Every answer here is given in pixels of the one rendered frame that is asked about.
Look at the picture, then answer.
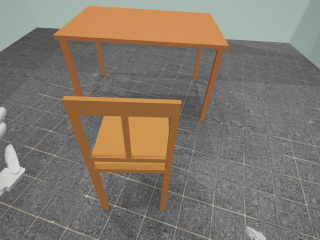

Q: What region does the chair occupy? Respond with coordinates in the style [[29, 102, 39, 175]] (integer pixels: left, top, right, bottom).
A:
[[62, 96, 182, 211]]

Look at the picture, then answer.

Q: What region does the robot right hand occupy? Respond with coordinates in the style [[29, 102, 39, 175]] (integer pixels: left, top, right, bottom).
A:
[[245, 226, 266, 240]]

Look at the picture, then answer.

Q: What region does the robot left hand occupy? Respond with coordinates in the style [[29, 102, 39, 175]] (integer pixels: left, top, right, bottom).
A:
[[0, 107, 25, 196]]

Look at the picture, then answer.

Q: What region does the table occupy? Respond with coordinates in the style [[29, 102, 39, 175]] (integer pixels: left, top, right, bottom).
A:
[[53, 6, 229, 122]]

